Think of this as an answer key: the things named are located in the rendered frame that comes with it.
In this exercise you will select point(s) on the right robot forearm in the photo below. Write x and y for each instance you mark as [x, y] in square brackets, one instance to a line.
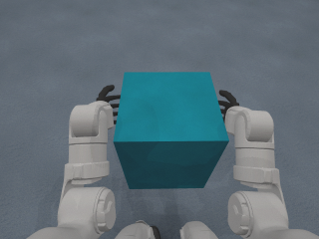
[253, 133]

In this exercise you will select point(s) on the robot right upper arm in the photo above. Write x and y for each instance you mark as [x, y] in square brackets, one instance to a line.
[261, 215]

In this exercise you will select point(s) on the robot left upper arm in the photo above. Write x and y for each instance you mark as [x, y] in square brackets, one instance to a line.
[85, 213]

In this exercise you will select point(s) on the right robot hand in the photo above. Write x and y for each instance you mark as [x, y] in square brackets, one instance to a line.
[231, 102]

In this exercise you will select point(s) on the robot thigh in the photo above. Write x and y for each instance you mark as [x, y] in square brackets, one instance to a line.
[196, 230]
[136, 231]

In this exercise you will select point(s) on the left robot forearm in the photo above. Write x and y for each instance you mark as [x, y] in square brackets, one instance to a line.
[88, 138]

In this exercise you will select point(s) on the left robot thigh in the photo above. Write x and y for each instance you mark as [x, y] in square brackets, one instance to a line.
[136, 231]

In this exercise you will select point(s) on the carton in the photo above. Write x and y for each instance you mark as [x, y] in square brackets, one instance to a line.
[170, 133]

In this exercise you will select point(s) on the right robot thigh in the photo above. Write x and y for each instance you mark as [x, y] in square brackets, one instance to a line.
[196, 230]

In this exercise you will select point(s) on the left robot hand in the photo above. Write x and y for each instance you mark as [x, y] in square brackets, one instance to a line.
[103, 97]

